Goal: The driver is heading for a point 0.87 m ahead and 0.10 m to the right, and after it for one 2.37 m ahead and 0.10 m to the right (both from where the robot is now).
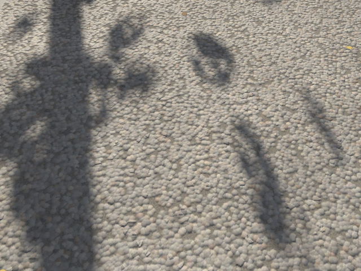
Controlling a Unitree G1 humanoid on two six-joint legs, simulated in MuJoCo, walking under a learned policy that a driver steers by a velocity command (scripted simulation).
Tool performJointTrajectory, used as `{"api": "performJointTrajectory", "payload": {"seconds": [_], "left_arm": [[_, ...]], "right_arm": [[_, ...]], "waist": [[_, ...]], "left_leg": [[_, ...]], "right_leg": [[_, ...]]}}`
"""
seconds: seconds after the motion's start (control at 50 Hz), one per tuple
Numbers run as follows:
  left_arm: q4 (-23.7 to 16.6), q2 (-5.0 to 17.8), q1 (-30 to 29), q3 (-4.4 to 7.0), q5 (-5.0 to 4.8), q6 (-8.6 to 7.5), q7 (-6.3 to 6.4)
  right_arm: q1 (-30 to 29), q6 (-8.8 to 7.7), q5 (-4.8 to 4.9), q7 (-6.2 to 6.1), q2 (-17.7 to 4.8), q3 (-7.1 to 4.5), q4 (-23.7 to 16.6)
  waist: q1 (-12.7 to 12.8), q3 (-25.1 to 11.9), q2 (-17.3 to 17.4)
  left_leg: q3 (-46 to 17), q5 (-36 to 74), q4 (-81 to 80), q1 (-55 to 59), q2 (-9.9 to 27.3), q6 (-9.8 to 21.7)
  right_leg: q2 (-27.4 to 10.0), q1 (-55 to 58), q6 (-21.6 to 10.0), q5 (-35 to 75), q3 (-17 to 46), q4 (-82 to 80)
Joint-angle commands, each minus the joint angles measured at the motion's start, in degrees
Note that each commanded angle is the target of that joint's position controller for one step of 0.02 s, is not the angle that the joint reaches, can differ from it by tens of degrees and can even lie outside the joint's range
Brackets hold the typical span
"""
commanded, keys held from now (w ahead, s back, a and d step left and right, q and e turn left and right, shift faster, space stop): w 1.00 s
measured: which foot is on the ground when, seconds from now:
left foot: down 0.00-0.40, up 0.42-0.90, down 0.92-1.00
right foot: up 0.00-0.36, down 0.38-0.94, up 0.96-1.00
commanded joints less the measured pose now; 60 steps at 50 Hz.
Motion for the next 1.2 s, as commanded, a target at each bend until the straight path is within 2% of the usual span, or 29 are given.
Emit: {"api": "performJointTrajectory", "payload": {"seconds": [0.02, 0.1, 0.18, 0.26, 0.32, 0.36, 0.38, 0.4, 0.42, 0.44, 0.46, 0.48, 0.5, 0.54, 0.58, 0.64, 0.72, 0.82, 0.88, 0.92, 0.94, 0.96, 0.98, 1.0, 1.02, 1.04, 1.08, 1.12, 1.2], "left_arm": [[-2.5, 2.8, 2.1, 1.02, 0.35, 0.75, 0.4], [-5.1, 2.9, -5.6, 1.13, 1.17, 0.95, 0.27], [-7.1, 1.6, -13.3, 0.37, 0.78, 0.52, -0.57], [-9.4, 2.0, -19.2, -0.17, 0.27, 0.15, -1.76], [-10.2, 3.7, -18.4, 0.17, 0.11, -0.42, -2.65], [-7.5, 6.7, -8.6, 1.79, 0.39, -0.62, -2.57], [-4.4, 9.8, 1.9, 3.27, 0.76, -0.59, -2.14], [-2.8, 15.6, 10.6, 4.64, 1.83, -0.37, -1.67], [-2.1, 13.7, 12.1, 3.87, 0.95, 0.01, -1.83], [-2.8, 10.0, 8.2, 2.55, 0.5, -0.1, -1.82], [-4.1, 7.7, 3.4, 1.9, 0.74, -0.19, -1.61], [-4.7, 6.1, -0.6, 1.31, 1.33, -0.37, -1.75], [-5.0, 4.3, -3.1, 0.78, 1.9, -0.7, -1.88], [-4.5, 3.8, -3.5, 0.58, 2.03, -0.95, -2.09], [-3.6, 5.7, -1.7, 0.96, 1.83, -1.21, -1.6], [-2.5, 7.0, 1.2, 1.21, 1.67, -0.99, -0.56], [-1.3, 7.2, 4.8, 1.11, 1.05, -0.64, 0.0], [1.3, 7.9, 9.8, 1.51, 0.55, 0.61, 0.21], [1.4, 9.2, 8.5, 2.08, 0.38, 1.48, 0.51], [0.6, 8.0, 6.5, 1.6, 0.41, 2.01, 0.59], [-0.7, 6.0, 7.4, 0.62, 1.56, 1.98, 0.64], [-0.7, -1.7, 14.4, -1.46, 1.44, 0.61, -0.12], [-0.5, 4.5, 9.8, -0.13, 0.12, -0.76, -0.44], [-2.4, 7.0, 4.4, 0.61, -1.2, -1.63, -0.62], [-2.9, 6.8, 1.5, 0.6, -1.13, -1.86, -0.22], [-3.0, 6.6, 0.3, 1.02, -0.27, -1.6, 0.14], [-2.4, 4.4, 2.7, 1.13, 0.08, -0.14, 0.23], [-2.8, 3.1, 1.8, 1.04, 0.29, 0.86, 0.39], [-4.8, 2.1, -3.6, 0.75, 1.62, 1.1, 0.43]], "right_arm": [[0.4, -1.12, 0.04, -0.32, -6.4, -1.02, -2.1], [3.9, -0.73, 0.21, -1.71, -8.4, -1.39, -0.8], [7.6, -0.41, 0.79, -2.14, -8.6, -1.31, 0.6], [11.5, 0.54, 1.16, -2.24, -9.1, -1.58, 2.7], [11.2, 1.43, 1.39, -2.57, -10.2, -2.14, 3.2], [8.6, 1.98, 1.54, -2.68, -10.4, -2.19, 2.6], [8.4, 2.12, 1.18, -2.72, -8.7, -1.48, 1.9], [13.6, 1.42, 0.27, -2.34, -3.8, 0.1, 0.5], [14.5, -0.04, 0.81, -1.89, -1.8, 0.91, 1.2], [9.6, -1.2, 2.35, -1.54, -7.4, -0.56, 0.1], [4.9, -1.77, 3.13, -1.52, -8.5, -0.75, -1.2], [2.7, -1.67, 2.69, -1.91, -8.1, -0.92, -1.5], [2.8, -1.01, 1.93, -2.31, -7.8, -1.43, -1.2], [5.0, 0.51, 1.55, -2.46, -5.2, -1.3, -0.7], [3.3, 1.22, 1.24, -2.64, -4.6, -1.32, -1.4], [-2.5, 1.22, 0.58, -2.5, -4.8, -1.45, -3.4], [-10.3, 0.75, 0.94, -1.62, -3.3, -0.69, -5.4], [-17.4, 0.22, 1.52, -0.06, -3.7, -0.01, -8.3], [-14.3, -0.28, 1.64, 0.61, -6.1, -0.68, -8.3], [0.5, -0.35, 1.23, 0.18, -10.3, -3.0, -3.8], [11.1, -0.21, 0.48, -0.44, -14.7, -4.21, -1.7], [13.3, 0.07, 0.77, -0.06, -17.3, -4.54, -0.3], [12.4, -0.03, 1.21, -0.04, -11.8, -2.9, -0.9], [7.5, -0.27, 1.19, -0.3, -9.7, -2.25, -1.8], [3.0, -0.43, 0.71, -0.34, -8.7, -1.79, -2.9], [0.2, -0.59, 0.08, -0.22, -7.1, -1.38, -3.3], [-1.0, -0.88, -0.45, -0.01, -5.3, -0.8, -2.9], [0.4, -1.07, 0.03, -0.39, -6.7, -1.07, -2.2], [1.7, -0.38, -0.35, -1.77, -8.1, -1.08, -1.1]], "waist": [[1.6, -2.8, 5.8], [0.2, -0.2, 4.6], [-2.2, 1.4, 5.0], [-4.0, 3.4, 5.1], [-2.1, 2.5, 6.3], [3.7, -3.5, 7.2], [7.7, -10.3, 5.6], [7.2, -20.0, -5.6], [6.8, -25.2, -14.0], [7.1, -18.1, -9.5], [6.1, -11.6, -6.4], [4.3, -6.8, -2.3], [2.2, -4.6, -2.3], [0.0, -3.5, -3.1], [-0.4, -1.8, -2.2], [0.8, -0.2, -1.1], [3.2, 1.4, -1.4], [5.1, 3.6, -1.4], [2.1, 1.3, -3.1], [-5.2, -7.7, -2.6], [-8.0, -16.5, 4.4], [-3.7, -23.2, 19.7], [-6.0, -21.0, 13.6], [-5.3, -13.2, 11.3], [-3.6, -8.8, 6.3], [-2.0, -5.5, 4.7], [0.9, -4.6, 6.4], [1.6, -2.7, 5.9], [1.6, -1.1, 4.8]], "left_leg": [[-16.5, 6.0, -15.3, 6.6, 16.1, 10.0], [-11.9, 8.8, -17.4, 8.0, 14.9, 9.1], [-7.3, 8.8, -17.7, 9.0, 12.9, 7.2], [-7.3, 9.5, -15.1, 16.3, 15.6, 7.1], [-7.9, 16.7, -10.7, 21.1, 18.0, 5.8], [-5.4, 33.9, 0.3, 20.3, 15.7, 3.9], [-3.0, 32.2, 12.9, 13.5, 12.5, 2.1], [-0.4, 10.8, 35.4, -7.5, 5.5, -1.7], [-6.2, -23.8, 48.4, -20.1, -1.1, -3.0], [-10.4, -23.1, 53.8, -26.5, 2.8, -1.7], [-8.8, -18.3, 53.1, -28.0, 5.8, -0.7], [-7.5, -13.3, 49.2, -25.9, 8.4, -0.7], [-7.8, -10.3, 45.3, -22.2, 10.3, -0.7], [-7.8, -8.0, 41.5, -17.5, 11.4, -1.1], [-7.3, -4.5, 37.2, -19.3, 11.8, -2.1], [-7.0, 5.0, 27.4, -23.6, 11.7, -3.5], [-4.4, 14.7, 14.5, -20.8, 9.2, -3.7], [-4.1, 11.4, 7.3, -22.7, 7.7, -2.4], [-2.9, 4.9, 5.2, -16.4, 5.7, -0.1], [-0.5, 5.7, 4.4, 5.0, 2.8, 2.7], [-13.3, 6.7, 6.2, 23.3, 13.8, 6.5], [-40.8, -5.8, -1.6, 40.2, 25.2, 15.4], [-43.2, -12.4, -5.6, 38.7, 23.6, 13.2], [-35.0, -10.4, -6.6, 31.7, 22.0, 10.8], [-28.8, -4.6, -8.0, 23.2, 20.2, 9.8], [-24.3, 0.5, -9.7, 15.9, 18.6, 9.4], [-19.4, 3.6, -12.9, 9.3, 16.4, 9.1], [-16.4, 5.2, -15.4, 6.7, 16.1, 9.8], [-6.7, 30.8, -13.2, 5.2, 13.3, 8.2]], "right_leg": [[-4.9, -7.5, 0.5, 4.3, 2.7, -4.1], [-4.7, -12.7, 2.4, 16.6, 1.9, -16.7], [-2.1, -9.7, 2.5, 25.6, -0.7, -29.0], [-0.9, -11.2, 1.6, 23.3, -1.0, -34.7], [0.2, -8.3, -0.5, 17.2, -1.3, -37.3], [3.7, 6.4, -2.7, 15.7, -4.3, -38.9], [1.9, 22.1, -4.9, 17.3, -2.3, -37.1], [-12.9, 45.5, -12.5, 14.2, 19.6, -37.2], [-19.3, 52.3, -17.5, 5.5, 40.5, -47.5], [-17.0, 47.1, -14.5, 0.3, 35.6, -49.1], [-15.0, 38.9, -12.3, 1.9, 27.4, -50.0], [-12.7, 29.8, -11.2, 6.1, 21.2, -52.1], [-10.8, 23.5, -10.1, 9.6, 17.1, -53.8], [-9.3, 17.7, -10.2, 12.2, 13.2, -56.9], [-9.1, 16.3, -11.0, 15.3, 10.4, -59.1], [-8.3, 18.3, -10.4, 19.4, 7.0, -60.2], [-6.1, 19.3, -8.4, 19.9, 2.1, -60.6], [-9.6, 28.8, -8.1, 21.5, 2.3, -57.0], [-11.2, 32.6, -6.5, 33.7, 2.3, -51.3], [-6.9, 28.2, -3.9, 46.8, -1.3, -34.5], [-3.1, 15.5, -1.8, 29.9, -4.0, -15.9], [7.9, -6.7, 1.4, -10.4, -1.5, 2.5], [5.4, -13.1, 0.3, -14.0, 6.1, 9.0], [2.6, -16.8, -0.7, -9.2, 4.9, 9.7], [-0.5, -15.0, -0.8, -3.7, 3.2, 7.4], [-2.3, -12.5, -0.5, -0.3, 2.8, 4.0], [-4.2, -6.8, -0.4, 2.5, 3.3, 0.1], [-4.9, -7.6, 0.5, 4.3, 2.6, -4.3], [-3.1, -7.0, 3.1, 14.7, 0.4, -18.7]]}}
